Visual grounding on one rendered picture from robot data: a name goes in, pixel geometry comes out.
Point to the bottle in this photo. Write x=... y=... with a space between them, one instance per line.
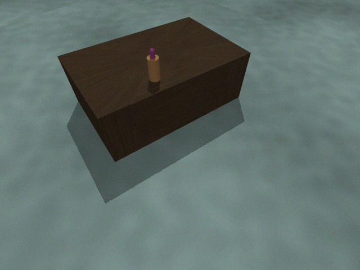
x=153 y=66

